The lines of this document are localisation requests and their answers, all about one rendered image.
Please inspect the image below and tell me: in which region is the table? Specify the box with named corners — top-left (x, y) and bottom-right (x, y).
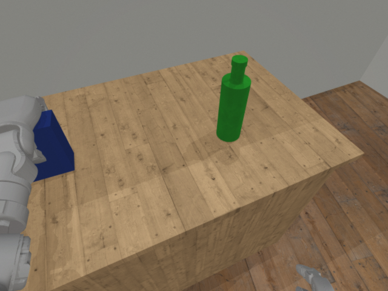
top-left (16, 50), bottom-right (364, 291)

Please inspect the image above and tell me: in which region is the robot left hand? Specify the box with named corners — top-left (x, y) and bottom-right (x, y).
top-left (0, 95), bottom-right (48, 164)

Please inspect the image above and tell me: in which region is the sponge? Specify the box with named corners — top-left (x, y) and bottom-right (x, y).
top-left (33, 110), bottom-right (75, 182)

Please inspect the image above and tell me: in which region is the left robot upper arm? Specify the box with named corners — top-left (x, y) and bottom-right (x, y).
top-left (0, 233), bottom-right (32, 291)

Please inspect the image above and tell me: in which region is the robot left forearm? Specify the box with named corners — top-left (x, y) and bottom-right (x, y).
top-left (0, 121), bottom-right (38, 233)

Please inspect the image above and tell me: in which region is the robot right hand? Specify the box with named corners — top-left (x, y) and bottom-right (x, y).
top-left (295, 264), bottom-right (334, 291)

